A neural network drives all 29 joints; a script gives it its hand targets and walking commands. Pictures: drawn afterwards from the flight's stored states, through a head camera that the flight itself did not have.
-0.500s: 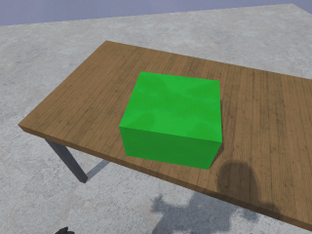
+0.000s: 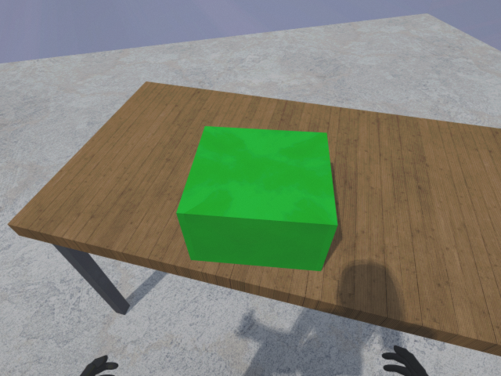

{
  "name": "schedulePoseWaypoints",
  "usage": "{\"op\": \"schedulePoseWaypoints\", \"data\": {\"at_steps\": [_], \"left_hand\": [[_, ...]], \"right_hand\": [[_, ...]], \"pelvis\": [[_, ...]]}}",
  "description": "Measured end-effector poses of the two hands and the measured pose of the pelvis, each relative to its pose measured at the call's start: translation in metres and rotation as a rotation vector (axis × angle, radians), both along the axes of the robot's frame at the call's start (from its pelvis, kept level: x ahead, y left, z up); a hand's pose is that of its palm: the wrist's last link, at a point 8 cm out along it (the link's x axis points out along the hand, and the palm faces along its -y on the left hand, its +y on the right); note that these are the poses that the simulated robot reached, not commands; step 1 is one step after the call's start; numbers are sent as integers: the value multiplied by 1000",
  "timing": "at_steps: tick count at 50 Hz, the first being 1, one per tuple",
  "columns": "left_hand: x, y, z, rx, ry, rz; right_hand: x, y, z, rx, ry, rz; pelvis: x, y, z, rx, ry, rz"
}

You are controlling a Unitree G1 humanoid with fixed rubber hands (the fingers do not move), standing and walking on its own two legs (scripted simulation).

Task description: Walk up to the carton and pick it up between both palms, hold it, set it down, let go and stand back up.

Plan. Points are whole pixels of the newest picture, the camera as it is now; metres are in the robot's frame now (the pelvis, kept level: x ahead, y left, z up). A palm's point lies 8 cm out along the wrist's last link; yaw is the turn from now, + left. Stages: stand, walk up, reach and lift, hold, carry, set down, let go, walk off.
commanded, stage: walk up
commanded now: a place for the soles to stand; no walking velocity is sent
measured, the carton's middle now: (260, 195) +0.49 +0.00 -0.03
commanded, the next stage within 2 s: reach and lift in 1.20 s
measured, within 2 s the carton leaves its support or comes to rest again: neither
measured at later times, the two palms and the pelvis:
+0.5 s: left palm out of the picture +0.13 +0.27 -0.08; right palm out of the picture +0.06 -0.27 -0.11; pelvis -0.01 +0.01 -0.01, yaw -7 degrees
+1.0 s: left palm (101, 363) +0.16 +0.26 -0.09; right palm out of the picture +0.04 -0.27 -0.11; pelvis -0.01 +0.02 -0.01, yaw -11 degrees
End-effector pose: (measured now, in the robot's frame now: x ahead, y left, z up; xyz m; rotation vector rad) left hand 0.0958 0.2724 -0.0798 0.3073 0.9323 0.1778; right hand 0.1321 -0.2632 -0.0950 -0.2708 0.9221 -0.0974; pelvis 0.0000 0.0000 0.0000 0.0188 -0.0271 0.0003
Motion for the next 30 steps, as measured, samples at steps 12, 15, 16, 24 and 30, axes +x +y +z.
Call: {"op": "schedulePoseWaypoints", "data": {"at_steps": [12, 15, 16, 24, 30], "left_hand": [[12, -1, -1, 16, 6, -70], [17, -1, 0, 21, -3, -85], [19, -1, 1, 22, -6, -90], [35, 2, 2, 26, -21, -128], [44, -4, -2, 17, -37, -152]], "right_hand": [[-43, -7, -13, 2, 56, -85], [-51, -9, -16, 1, 67, -104], [-54, -9, -16, 0, 71, -109], [-74, -7, -16, -12, 84, -149], [-79, -12, -19, -17, 90, -173]], "pelvis": [[-6, 5, -4, 6, -2, -70], [-7, 6, -5, 6, -2, -81], [-7, 6, -6, 6, 0, -84], [-7, 14, -6, 8, 3, -115], [-6, 12, -10, 0, -13, -131]]}}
